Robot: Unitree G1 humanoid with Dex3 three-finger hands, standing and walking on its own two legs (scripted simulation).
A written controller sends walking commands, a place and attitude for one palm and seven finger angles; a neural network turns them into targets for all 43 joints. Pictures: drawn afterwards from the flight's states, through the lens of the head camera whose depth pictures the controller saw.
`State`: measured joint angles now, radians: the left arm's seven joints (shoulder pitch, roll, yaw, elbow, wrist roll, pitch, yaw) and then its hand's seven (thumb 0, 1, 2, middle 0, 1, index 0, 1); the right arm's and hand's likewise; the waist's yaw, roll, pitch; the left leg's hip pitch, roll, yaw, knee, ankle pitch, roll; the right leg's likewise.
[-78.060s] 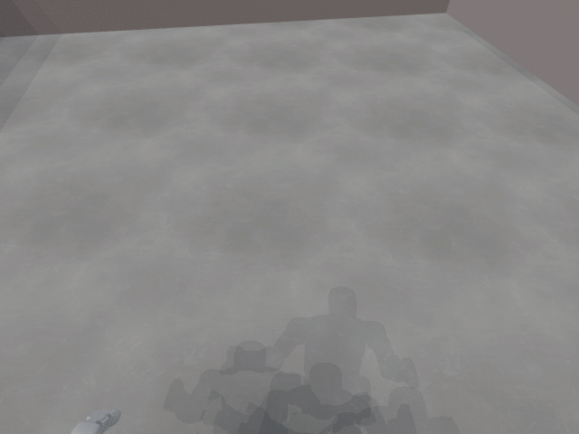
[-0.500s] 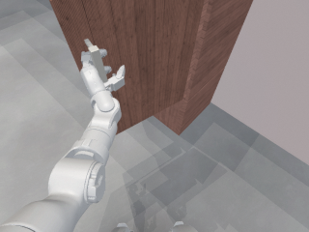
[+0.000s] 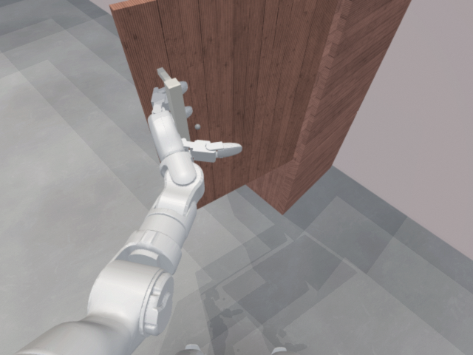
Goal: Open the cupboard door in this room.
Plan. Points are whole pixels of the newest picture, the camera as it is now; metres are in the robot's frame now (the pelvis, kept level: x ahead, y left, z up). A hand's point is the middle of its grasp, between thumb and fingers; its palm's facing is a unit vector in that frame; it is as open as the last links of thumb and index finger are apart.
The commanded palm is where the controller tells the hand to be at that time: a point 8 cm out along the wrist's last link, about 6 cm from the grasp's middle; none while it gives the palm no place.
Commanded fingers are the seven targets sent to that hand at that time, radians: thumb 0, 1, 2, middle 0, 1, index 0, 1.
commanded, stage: slide the hand sideways off the handle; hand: left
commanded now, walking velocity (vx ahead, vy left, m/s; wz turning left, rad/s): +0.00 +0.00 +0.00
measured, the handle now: (174, 111) +0.51 +0.10 +0.11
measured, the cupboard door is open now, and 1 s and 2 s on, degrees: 77 78 77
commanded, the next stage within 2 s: draw the hand back to the body in 1.30 s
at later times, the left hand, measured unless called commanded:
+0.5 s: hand (191, 142) +0.44 +0.07 +0.11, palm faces -0.09 -1.00 -0.03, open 15.7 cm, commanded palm +0.42 +0.11 +0.10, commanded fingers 0.00 -0.50 0.30 -0.15 -0.30 -0.15 -0.30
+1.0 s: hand (181, 154) +0.42 +0.09 +0.10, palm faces -0.09 -1.00 +0.00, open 15.9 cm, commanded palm +0.38 +0.17 +0.10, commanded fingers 0.00 -0.50 0.30 -0.15 -0.30 -0.15 -0.30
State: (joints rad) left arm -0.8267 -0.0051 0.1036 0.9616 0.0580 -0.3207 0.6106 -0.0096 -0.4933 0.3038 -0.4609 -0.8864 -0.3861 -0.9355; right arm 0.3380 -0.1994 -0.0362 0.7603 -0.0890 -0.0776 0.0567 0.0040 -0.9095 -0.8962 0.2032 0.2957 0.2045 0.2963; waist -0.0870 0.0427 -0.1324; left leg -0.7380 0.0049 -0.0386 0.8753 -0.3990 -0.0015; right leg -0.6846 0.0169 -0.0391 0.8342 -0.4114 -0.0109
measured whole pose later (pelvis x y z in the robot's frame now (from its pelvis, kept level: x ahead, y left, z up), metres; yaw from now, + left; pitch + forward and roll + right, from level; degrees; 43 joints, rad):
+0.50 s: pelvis -0.02 +0.01 +0.00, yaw +1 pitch +11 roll -1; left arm -0.86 0.16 0.02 1.10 -0.14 -0.39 0.05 -0.01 -0.50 0.30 -0.30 -0.42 -0.24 -0.49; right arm 0.38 -0.25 0.01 0.75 0.00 -0.13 0.00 0.01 -0.91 -0.90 0.20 0.30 0.20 0.30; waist -0.10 0.03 -0.08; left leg -0.69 -0.02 -0.03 0.85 -0.36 0.01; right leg -0.64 0.00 -0.03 0.82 -0.38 0.00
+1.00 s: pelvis +0.00 -0.01 +0.01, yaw -3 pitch +10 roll +0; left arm -0.54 0.19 0.19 0.78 -0.13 -0.32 -0.10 -0.01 -0.50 0.30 -0.25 -0.36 -0.24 -0.37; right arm 0.35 -0.24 0.00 0.62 0.02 -0.04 0.00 0.01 -0.91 -0.90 0.20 0.30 0.21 0.30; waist -0.08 0.03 -0.09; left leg -0.59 0.03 0.03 0.79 -0.38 0.00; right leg -0.58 0.04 0.03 0.79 -0.38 -0.02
